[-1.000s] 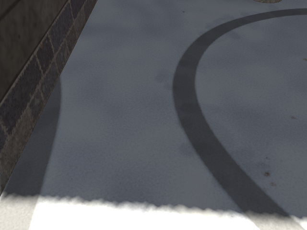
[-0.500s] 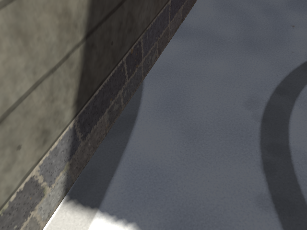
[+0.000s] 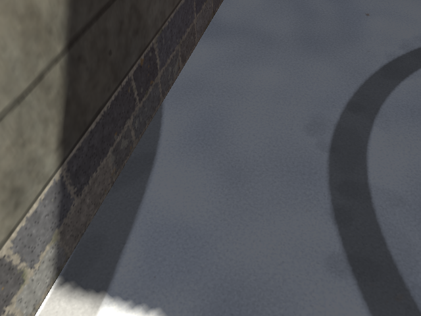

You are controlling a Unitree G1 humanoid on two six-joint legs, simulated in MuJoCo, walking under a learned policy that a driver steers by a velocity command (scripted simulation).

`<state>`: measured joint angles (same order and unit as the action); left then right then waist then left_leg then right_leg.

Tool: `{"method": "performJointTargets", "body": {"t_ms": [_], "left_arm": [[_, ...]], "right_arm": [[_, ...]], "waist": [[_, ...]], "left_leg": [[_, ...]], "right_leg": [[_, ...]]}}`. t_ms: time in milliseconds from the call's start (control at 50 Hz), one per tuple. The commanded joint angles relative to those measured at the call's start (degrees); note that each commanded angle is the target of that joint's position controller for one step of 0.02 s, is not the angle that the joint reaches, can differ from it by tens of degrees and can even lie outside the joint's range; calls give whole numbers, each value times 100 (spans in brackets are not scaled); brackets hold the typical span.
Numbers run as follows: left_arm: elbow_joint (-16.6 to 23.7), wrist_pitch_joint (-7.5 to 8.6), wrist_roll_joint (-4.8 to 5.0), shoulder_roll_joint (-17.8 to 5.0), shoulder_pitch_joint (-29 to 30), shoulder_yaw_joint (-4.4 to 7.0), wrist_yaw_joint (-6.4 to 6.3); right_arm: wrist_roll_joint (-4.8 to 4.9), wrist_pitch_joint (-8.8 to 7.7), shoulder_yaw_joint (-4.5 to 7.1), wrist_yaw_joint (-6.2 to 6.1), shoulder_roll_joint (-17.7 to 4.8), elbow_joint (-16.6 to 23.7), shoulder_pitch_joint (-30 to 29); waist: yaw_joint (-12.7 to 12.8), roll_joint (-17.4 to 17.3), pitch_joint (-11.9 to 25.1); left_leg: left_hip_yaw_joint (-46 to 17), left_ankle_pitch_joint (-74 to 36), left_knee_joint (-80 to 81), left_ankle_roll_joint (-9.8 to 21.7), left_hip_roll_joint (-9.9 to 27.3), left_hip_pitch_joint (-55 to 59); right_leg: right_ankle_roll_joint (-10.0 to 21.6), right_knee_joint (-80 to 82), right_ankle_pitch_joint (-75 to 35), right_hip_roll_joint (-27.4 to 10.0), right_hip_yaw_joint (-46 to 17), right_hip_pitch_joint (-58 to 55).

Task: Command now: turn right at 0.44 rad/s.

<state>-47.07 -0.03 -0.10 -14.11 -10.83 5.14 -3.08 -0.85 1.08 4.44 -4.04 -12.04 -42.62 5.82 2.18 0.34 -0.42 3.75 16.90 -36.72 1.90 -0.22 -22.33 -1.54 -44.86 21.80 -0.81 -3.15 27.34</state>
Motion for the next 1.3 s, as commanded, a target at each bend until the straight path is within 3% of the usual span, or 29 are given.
{"method": "performJointTargets", "body": {"t_ms": [20, 100, 180, 200, 220, 240, 260, 300, 320, 460, 640, 680, 720, 740, 760, 780, 800, 840, 920, 960, 1000, 1040, 1060, 1080, 1100, 1120, 1140, 1180, 1300], "left_arm": [[664, 41, 52, -422, 364, 100, 41], [643, -48, 103, -273, 175, 21, 63], [625, -53, 78, -427, -332, 74, 225], [631, -66, 23, -642, -487, 152, 224], [833, -73, -80, -1450, -544, 331, 144], [1122, -11, -199, -1519, -612, 276, 212], [1228, 65, -272, -1388, -589, 252, 274], [1390, 63, -53, -1137, 123, 182, 198], [1477, 31, 15, -1046, 354, 141, 156], [1709, -55, 49, -870, 120, 96, -4], [1949, -157, 55, -1031, 163, 182, 112], [1976, -140, 135, -1018, 317, 180, 107], [1982, -124, 161, -933, 385, 163, 75], [2025, -108, 59, -702, 241, 83, 79], [2054, -58, 96, -535, 46, 42, 110], [2082, 42, 34, -972, 231, 160, 153], [1957, 50, 95, -1247, 249, 263, 186], [1692, -102, 97, -1044, 105, 228, 170], [1751, -148, 64, -473, 289, -44, 150], [1828, -114, 28, -218, 552, -179, 171], [1799, -86, 74, -347, 477, -142, 196], [1589, -65, 46, -369, 28, -111, 237], [1636, -61, -29, -572, -45, -90, 223], [1723, -64, -82, -963, -225, -30, 173], [1582, -41, -163, -848, 51, -96, 235], [1802, 11, -122, -371, 476, -215, 278], [1730, 47, -156, -207, 498, -273, 285], [1669, 98, -121, -446, 363, -210, 258], [1603, 204, -120, -195, 153, -281, 265]], "right_arm": [[-86, -187, 187, -122, -822, 395, 309], [41, -199, 217, -35, -985, 513, -466], [206, -103, 214, 16, -934, 318, -59], [195, -74, 183, 36, -732, 196, 317], [-28, -55, 89, 81, -387, 380, 391], [-46, -107, 118, 72, -558, 648, -126], [78, -116, 178, 43, -773, 718, -446], [30, -74, 222, -36, -839, 574, -379], [-2, -40, 254, -66, -899, 571, -280], [60, -98, 112, -16, -573, 824, -404], [160, -285, 102, 114, -693, 827, -381], [212, -302, 121, 147, -739, 779, -288], [134, -311, 153, 222, -814, 624, 128], [-6, -296, 186, 237, -1020, 618, 343], [-99, -225, 258, 207, -1379, 674, 160], [-173, -230, 259, 211, -1214, 746, 227], [-123, -241, 191, 151, -994, 889, 26], [42, -205, 68, 111, -770, 968, -322], [68, -139, -50, 101, -715, 944, -199], [75, -93, -34, 114, -841, 879, 1], [90, -68, 1, 151, -1010, 780, 329], [158, -64, -76, 191, -852, 709, 449], [156, -133, -117, 219, -762, 620, 727], [-17, -212, -190, 244, -554, 689, 779], [-40, -271, -266, 219, -317, 796, 649], [-67, -261, -203, 188, -615, 784, 386], [-65, -253, -201, 194, -594, 735, 275], [-38, -239, -163, 107, -668, 665, 397], [-2, -293, -131, 84, -567, 409, 685]], "waist": [[-319, -818, 687], [-48, -734, 683], [64, -866, 839], [8, -286, 673], [-228, 1637, 501], [119, 1640, 873], [258, 1053, 941], [-85, 555, 630], [-222, 620, 585], [-169, 614, 801], [-24, 899, 735], [-134, 872, 691], [-367, 758, 816], [-333, 245, 1082], [-26, -1401, 815], [-280, -1948, 754], [-281, -1292, 652], [-116, -721, 398], [-174, -772, 378], [-356, -1091, 465], [-460, -1271, 500], [-214, -1105, 485], [-241, -811, 580], [-359, 214, 885], [-522, 1667, 793], [-396, 1163, 461], [-372, 928, 405], [-298, 768, 136], [-262, 292, 85]], "left_leg": [[-2556, -2713, 1510, 1590, 2567, 1470], [-840, -2446, 1438, 916, 1648, 727], [-258, -1683, 666, 531, 1502, 661], [76, -743, -100, 136, 1276, 143], [614, 1666, -2192, -516, 566, -1607], [-261, 2355, -3261, -636, 123, -2315], [-637, 1953, -3658, -596, 150, -2423], [-810, 925, -3555, -561, 352, -2452], [-811, 671, -3495, -597, 358, -2169], [-868, 105, -2596, -723, 67, -1887], [-931, 705, -622, -516, -214, -711], [-885, 462, 117, -431, -286, -249], [-868, -691, 1222, -238, -97, 795], [-1462, -1382, 1248, 136, 756, 1677], [-2443, -2739, 1415, 914, 1743, 2037], [-3406, -2753, 1769, 1705, 2460, 1651], [-3074, -2333, 1729, 1624, 2236, 1462], [-2172, -2061, 1567, 1104, 1531, 1181], [-1370, -2169, 1571, 985, 1007, 1113], [-1277, -2036, 1532, 989, 957, 1122], [-1487, -1963, 1446, 1087, 1115, 1206], [-1434, -2030, 1182, 898, 1060, 964], [-1391, -1722, 1090, 535, 976, 539], [-934, -567, 295, 89, 569, -11], [-577, 697, 601, -235, 355, 72], [-582, 219, 645, -427, 408, 401], [-556, -256, 747, -471, 351, 522], [-554, -528, 737, -544, 342, 562], [-613, -722, 867, -581, 388, 714]], "right_leg": [[-32, -2045, 1285, -175, 41, 1324], [-42, -1182, 414, -339, 380, 263], [175, 1010, -975, 179, 993, -1168], [393, 1694, -1707, 61, 523, -1678], [1044, 1988, -3873, -1605, -1849, -2445], [2049, 2190, -4822, -2265, -2689, -2379], [2111, 2341, -3712, -2023, -2694, -2233], [1473, 2318, -2317, -1410, -2048, -1871], [1350, 2355, -2227, -1254, -1806, -1506], [1307, 2352, -1811, -857, -1880, -1715], [1465, 2239, -1694, -705, -2761, -1648], [1348, 2151, -1982, -584, -2851, -1615], [1022, 1811, -1791, -308, -2556, -1256], [774, 1136, -990, -48, -2090, -579], [386, 41, 809, 898, -812, 646], [28, -1352, 1719, 845, -366, 1069], [-130, -2221, 1320, 615, -550, 1049], [-315, -2855, 692, 541, -485, 997], [-422, -1793, 193, 301, 40, 527], [-397, -482, 494, 113, 297, -172], [-345, 463, 492, 146, 449, -630], [-112, 2124, -867, 218, 491, -1525], [83, 2317, -1659, -62, 35, -2223], [372, 2064, -3396, -985, -951, -2900], [1016, 2212, -2759, -1449, -1300, -1839], [1070, 2372, -1759, -1126, -1184, -1531], [863, 2341, -1080, -845, -948, -1448], [688, 2439, -476, -682, -890, -1229], [533, 2223, -733, -416, -605, -1242]]}}
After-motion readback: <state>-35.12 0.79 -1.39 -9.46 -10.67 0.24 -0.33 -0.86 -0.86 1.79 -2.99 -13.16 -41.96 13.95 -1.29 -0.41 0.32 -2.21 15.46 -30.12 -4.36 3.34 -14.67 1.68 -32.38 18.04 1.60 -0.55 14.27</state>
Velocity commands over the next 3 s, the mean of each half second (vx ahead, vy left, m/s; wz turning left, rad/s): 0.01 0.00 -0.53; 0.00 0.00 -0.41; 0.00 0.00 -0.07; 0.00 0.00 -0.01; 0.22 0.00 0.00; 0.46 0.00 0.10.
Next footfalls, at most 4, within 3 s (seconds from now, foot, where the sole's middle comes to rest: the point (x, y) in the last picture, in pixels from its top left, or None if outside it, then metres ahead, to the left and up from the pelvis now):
0.20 right None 0.03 -0.16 -0.76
0.74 left None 0.07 0.04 -0.76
1.06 right None -0.07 -0.18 -0.76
2.76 right None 0.30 -0.36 -0.76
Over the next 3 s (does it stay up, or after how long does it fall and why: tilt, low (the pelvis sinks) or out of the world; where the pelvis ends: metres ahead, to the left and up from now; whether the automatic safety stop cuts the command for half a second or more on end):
stays up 0.28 -0.25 0.02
